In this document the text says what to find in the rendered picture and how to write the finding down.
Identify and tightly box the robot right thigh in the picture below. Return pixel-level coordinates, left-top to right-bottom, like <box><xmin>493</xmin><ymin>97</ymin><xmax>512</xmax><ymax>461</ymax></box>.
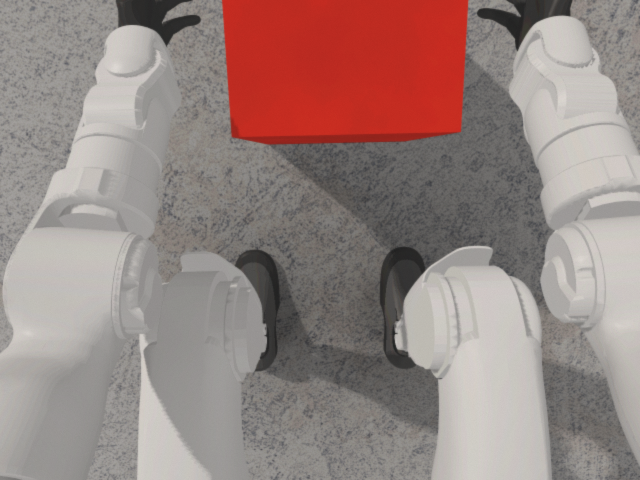
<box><xmin>413</xmin><ymin>266</ymin><xmax>552</xmax><ymax>480</ymax></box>

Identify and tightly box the right robot shin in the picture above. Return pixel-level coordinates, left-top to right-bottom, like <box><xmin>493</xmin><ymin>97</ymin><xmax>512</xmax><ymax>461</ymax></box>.
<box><xmin>394</xmin><ymin>246</ymin><xmax>542</xmax><ymax>367</ymax></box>

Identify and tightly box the robot right forearm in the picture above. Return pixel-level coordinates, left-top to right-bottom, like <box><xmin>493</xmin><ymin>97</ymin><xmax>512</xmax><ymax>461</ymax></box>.
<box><xmin>509</xmin><ymin>16</ymin><xmax>640</xmax><ymax>231</ymax></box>

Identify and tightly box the robot right hand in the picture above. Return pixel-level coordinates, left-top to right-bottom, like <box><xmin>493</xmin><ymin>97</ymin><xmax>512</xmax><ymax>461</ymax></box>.
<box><xmin>477</xmin><ymin>0</ymin><xmax>572</xmax><ymax>52</ymax></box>

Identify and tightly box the right robot upper arm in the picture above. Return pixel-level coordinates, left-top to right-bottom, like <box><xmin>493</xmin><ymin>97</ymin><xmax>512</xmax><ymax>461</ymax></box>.
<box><xmin>540</xmin><ymin>215</ymin><xmax>640</xmax><ymax>467</ymax></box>

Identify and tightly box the left robot upper arm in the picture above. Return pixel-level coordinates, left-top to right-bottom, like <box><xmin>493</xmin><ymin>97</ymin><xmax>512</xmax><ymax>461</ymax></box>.
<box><xmin>0</xmin><ymin>226</ymin><xmax>163</xmax><ymax>480</ymax></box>

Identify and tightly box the carton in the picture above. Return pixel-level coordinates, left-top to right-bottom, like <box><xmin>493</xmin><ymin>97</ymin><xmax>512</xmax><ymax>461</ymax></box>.
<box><xmin>222</xmin><ymin>0</ymin><xmax>468</xmax><ymax>145</ymax></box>

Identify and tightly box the robot left hand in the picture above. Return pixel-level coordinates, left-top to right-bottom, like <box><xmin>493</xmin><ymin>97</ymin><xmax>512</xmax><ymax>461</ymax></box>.
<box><xmin>116</xmin><ymin>0</ymin><xmax>201</xmax><ymax>47</ymax></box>

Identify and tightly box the robot left forearm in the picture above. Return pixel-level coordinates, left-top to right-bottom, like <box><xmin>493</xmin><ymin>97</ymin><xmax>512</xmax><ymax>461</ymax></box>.
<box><xmin>3</xmin><ymin>25</ymin><xmax>182</xmax><ymax>326</ymax></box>

